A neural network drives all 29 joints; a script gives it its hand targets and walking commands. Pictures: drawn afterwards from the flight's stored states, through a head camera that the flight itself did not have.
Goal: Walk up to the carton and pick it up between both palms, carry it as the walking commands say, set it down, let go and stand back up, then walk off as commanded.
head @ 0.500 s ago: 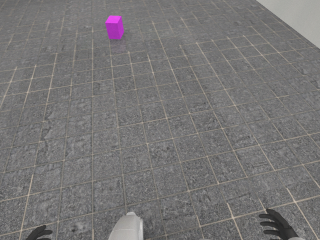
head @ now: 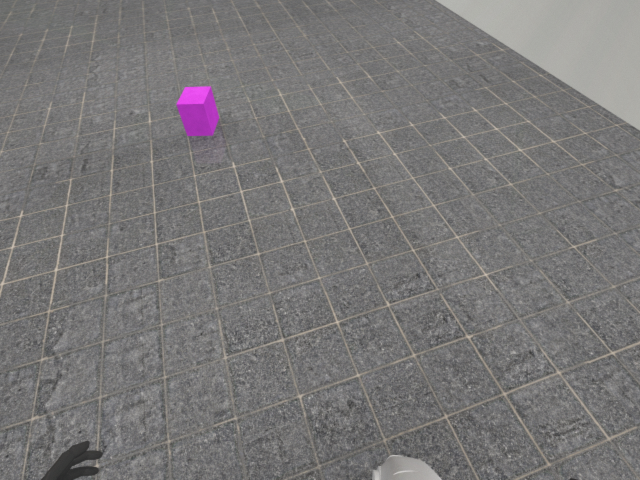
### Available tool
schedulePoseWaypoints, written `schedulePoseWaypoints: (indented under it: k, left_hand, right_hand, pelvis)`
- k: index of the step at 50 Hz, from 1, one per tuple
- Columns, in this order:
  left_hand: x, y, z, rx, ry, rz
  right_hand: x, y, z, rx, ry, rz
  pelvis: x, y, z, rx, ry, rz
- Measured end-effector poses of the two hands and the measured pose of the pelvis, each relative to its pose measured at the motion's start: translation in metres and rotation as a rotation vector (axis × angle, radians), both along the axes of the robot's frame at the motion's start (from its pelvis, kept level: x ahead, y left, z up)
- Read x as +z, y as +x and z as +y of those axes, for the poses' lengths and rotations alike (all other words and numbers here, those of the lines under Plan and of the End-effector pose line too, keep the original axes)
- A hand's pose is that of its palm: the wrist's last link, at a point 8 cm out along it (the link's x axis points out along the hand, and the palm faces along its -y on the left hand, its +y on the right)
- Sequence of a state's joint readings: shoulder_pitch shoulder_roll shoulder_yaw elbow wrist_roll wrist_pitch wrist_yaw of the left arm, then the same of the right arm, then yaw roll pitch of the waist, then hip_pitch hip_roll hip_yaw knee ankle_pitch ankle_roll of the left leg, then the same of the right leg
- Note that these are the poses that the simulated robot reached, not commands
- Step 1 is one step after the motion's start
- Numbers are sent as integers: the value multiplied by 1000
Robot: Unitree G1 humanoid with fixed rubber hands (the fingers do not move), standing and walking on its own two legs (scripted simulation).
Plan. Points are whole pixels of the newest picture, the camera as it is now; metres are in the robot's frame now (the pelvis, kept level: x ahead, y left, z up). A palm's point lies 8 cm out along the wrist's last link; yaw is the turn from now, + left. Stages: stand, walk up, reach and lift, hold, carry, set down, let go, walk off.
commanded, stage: walk up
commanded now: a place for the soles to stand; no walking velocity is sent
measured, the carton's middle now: (199, 111) +2.01 +0.59 -0.65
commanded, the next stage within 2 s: none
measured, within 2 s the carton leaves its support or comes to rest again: neither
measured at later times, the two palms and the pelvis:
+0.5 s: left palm (42, 334) +0.37 +0.45 -0.09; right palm (433, 278) +0.40 -0.20 -0.06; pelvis +0.30 +0.12 +0.01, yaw -2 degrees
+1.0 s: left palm (44, 210) +0.61 +0.52 -0.04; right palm (368, 169) +0.72 -0.14 -0.08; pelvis +0.58 +0.17 +0.02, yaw +1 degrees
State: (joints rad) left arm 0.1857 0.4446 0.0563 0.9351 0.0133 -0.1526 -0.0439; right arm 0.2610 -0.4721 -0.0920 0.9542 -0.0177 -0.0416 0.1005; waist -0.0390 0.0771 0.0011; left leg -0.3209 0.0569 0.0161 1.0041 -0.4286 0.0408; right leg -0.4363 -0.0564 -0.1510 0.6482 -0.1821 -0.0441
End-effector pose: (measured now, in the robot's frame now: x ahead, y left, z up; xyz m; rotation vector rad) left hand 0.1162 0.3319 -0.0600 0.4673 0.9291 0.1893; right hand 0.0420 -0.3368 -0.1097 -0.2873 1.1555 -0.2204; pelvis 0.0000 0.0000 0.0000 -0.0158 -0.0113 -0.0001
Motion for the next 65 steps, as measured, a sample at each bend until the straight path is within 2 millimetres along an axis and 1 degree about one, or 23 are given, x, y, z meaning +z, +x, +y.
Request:
schedulePoseWaypoints:
  k: [4,9,11,13,15,17,19,23,27,30,33,36,38,40,44,47,51,53,55,56,58,61,65]
  left_hand:
    - [15,19,19,64,15,26]
    - [23,32,56,135,36,108]
    - [20,40,73,160,34,147]
    - [12,54,91,182,28,175]
    - [-2,75,110,186,26,194]
    - [-17,101,124,182,20,209]
    - [-25,134,127,161,-2,214]
    - [-29,211,120,88,-57,188]
    - [-23,287,112,9,-85,160]
    - [-15,342,109,-30,-79,139]
    - [-8,396,109,-47,-53,116]
    - [-5,446,116,-31,-9,55]
    - [2,467,121,-4,4,15]
    - [11,479,128,26,12,-4]
    - [22,489,148,82,30,20]
    - [24,491,168,116,40,71]
    - [14,504,198,159,31,137]
    - [3,518,214,168,24,162]
    - [-13,538,231,162,22,180]
    - [-19,550,237,160,18,191]
    - [-27,579,239,140,3,206]
    - [-30,631,234,88,-29,192]
    - [-24,701,224,8,-53,156]
  right_hand:
    - [4,76,27,59,45,-29]
    - [22,188,65,156,76,-107]
    - [30,233,81,185,77,-148]
    - [36,278,96,204,66,-186]
    - [38,318,108,214,36,-228]
    - [37,347,118,197,-2,-265]
    - [41,359,128,163,-10,-270]
    - [47,363,138,88,-15,-221]
    - [44,361,134,20,-29,-144]
    - [35,365,128,-24,-31,-84]
    - [20,381,124,-61,-18,-38]
    - [1,413,125,-63,3,-2]
    - [-4,444,134,-28,18,12]
    - [-4,480,145,13,36,0]
    - [5,560,166,88,61,-56]
    - [16,618,182,136,68,-100]
    - [31,692,204,173,56,-156]
    - [35,726,214,180,34,-184]
    - [34,754,221,173,-7,-220]
    - [34,763,225,160,-23,-232]
    - [36,771,234,122,-30,-237]
    - [38,770,242,67,-30,-199]
    - [33,765,242,7,-30,-118]
  pelvis:
    - [12,44,14,18,-18,2]
    - [23,103,37,20,-10,10]
    - [23,129,49,19,-12,11]
    - [19,158,65,17,-15,14]
    - [8,188,83,10,-20,16]
    - [-1,212,98,8,-7,16]
    - [0,233,106,-4,13,6]
    - [11,276,115,-24,36,-1]
    - [17,322,124,-31,44,-6]
    - [17,360,128,-35,46,-8]
    - [13,402,128,-43,48,-4]
    - [2,441,125,-40,30,2]
    - [2,459,126,-29,9,-2]
    - [6,477,130,-18,-4,-6]
    - [16,515,142,0,-16,-8]
    - [20,545,154,8,-13,-9]
    - [19,591,177,10,-11,-8]
    - [13,617,192,5,-13,-2]
    - [0,643,209,-2,-9,2]
    - [-3,652,215,-4,3,1]
    - [-2,669,221,-16,26,-6]
    - [5,696,226,-27,41,-7]
    - [10,735,233,-36,45,-8]
